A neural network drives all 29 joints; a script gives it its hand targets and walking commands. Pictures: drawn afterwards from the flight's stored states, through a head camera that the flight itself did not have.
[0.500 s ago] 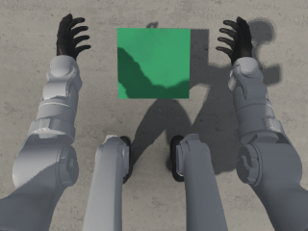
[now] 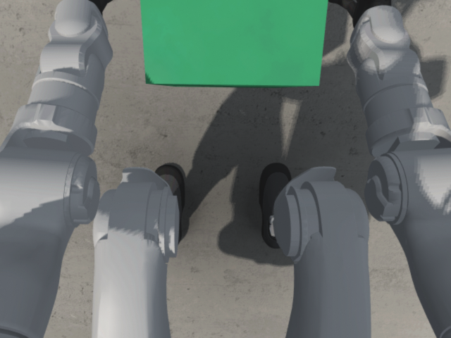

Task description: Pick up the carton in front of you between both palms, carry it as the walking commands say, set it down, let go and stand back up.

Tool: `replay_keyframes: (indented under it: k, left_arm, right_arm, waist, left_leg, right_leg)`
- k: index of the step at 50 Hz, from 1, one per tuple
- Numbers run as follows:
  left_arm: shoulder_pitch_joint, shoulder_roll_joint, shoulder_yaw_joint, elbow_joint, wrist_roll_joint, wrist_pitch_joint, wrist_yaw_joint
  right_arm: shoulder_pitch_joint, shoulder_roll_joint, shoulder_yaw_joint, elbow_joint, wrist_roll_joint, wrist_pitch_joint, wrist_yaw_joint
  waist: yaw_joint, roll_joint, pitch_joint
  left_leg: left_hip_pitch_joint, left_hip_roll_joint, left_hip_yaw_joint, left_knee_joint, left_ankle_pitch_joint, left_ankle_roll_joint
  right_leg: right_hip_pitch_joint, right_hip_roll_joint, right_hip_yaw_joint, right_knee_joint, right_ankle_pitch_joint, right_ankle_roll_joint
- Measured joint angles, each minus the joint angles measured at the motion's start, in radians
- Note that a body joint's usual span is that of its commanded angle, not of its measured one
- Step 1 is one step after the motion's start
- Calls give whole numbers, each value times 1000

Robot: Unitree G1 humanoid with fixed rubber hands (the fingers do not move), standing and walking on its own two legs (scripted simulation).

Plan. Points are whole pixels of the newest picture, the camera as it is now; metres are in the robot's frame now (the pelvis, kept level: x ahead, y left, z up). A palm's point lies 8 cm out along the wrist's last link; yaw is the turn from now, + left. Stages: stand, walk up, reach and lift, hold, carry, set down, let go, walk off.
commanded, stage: reach and lift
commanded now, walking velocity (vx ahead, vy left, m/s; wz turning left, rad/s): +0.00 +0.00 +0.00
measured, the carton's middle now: (229, 18) +0.53 -0.01 -0.25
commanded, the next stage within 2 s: none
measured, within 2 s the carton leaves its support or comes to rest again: leaves its support in 0.76 s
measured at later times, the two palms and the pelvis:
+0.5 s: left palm out of the picture +0.54 +0.15 -0.18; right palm (346, 2) +0.53 -0.16 -0.18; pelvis +0.00 +0.00 +0.00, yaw +0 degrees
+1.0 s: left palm out of the picture +0.53 +0.15 -0.11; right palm out of the picture +0.53 -0.15 -0.11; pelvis +0.01 +0.00 +0.00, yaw +0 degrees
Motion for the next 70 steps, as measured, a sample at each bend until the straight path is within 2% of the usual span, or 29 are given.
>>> replay_keyframes:
  k: [7, 17, 25, 29, 35, 40, 46, 52, 57, 61, 66, 70]
  left_arm:
    - [21, 9, -24, -23, -22, -12, 3]
    - [22, -18, -23, 10, -6, -18, 2]
    - [-18, -53, -57, 17, -15, -20, 10]
    - [-46, -73, -40, 32, 0, -24, 49]
    - [-80, -83, 32, 74, 60, 15, 52]
    - [-24, -98, 72, 1, 91, 70, 36]
    - [101, -131, 83, -168, 81, 129, 64]
    - [220, -205, 188, -302, 179, 206, 35]
    - [265, -275, 318, -305, 317, 261, -8]
    - [283, -305, 378, -307, 394, 284, -37]
    - [306, -330, 412, -333, 445, 298, -55]
    - [344, -348, 412, -372, 455, 308, -62]
  right_arm:
    - [15, 10, 40, -27, 36, -9, -10]
    - [24, 42, 13, 3, 0, -19, -11]
    - [-16, 65, 49, 13, 19, -25, -20]
    - [-51, 73, 53, 40, 19, -30, -48]
    - [-80, 89, -5, 71, -38, 13, -46]
    - [-25, 108, -48, -5, -75, 71, -41]
    - [89, 145, -71, -170, -87, 137, -58]
    - [223, 224, -178, -319, -184, 214, -37]
    - [273, 293, -304, -327, -319, 270, 6]
    - [291, 323, -366, -331, -397, 294, 35]
    - [310, 346, -401, -353, -446, 309, 57]
    - [345, 361, -400, -386, -455, 317, 64]
  waist:
    - [4, -6, 16]
    - [1, 0, -34]
    - [2, 1, -15]
    - [3, 1, 2]
    - [2, 2, 3]
    - [5, 0, -26]
    - [3, 2, -114]
    - [4, 2, -273]
    - [7, 4, -391]
    - [6, 4, -444]
    - [4, 2, -484]
    - [2, 1, -509]
  left_leg:
    - [5, 11, -1, 51, -35, 4]
    - [-8, 7, 5, 40, -29, 10]
    - [-7, 6, 5, 16, -7, 11]
    - [0, 6, 5, 10, -3, 12]
    - [6, -1, -2, 30, -10, 6]
    - [0, -7, -4, 61, -29, 1]
    - [-12, -27, -15, 64, -34, -14]
    - [20, -44, -26, -4, -25, -23]
    - [80, -50, -30, -113, -3, -19]
    - [133, -57, -35, -206, 21, -15]
    - [193, -63, -40, -300, 43, -14]
    - [243, -65, -45, -362, 49, -14]
  right_leg:
    - [4, -2, -8, 47, -30, -5]
    - [-3, -5, -2, 36, -30, 2]
    - [-1, -4, 0, 12, -9, 4]
    - [5, 1, 1, 5, -2, 6]
    - [11, 7, -1, 23, -9, 6]
    - [3, 13, 1, 57, -28, 6]
    - [-7, 32, 10, 61, -35, 20]
    - [25, 51, 21, -8, -27, 31]
    - [86, 58, 28, -117, -5, 31]
    - [139, 65, 34, -209, 17, 28]
    - [200, 71, 43, -302, 37, 28]
    - [250, 72, 47, -363, 43, 28]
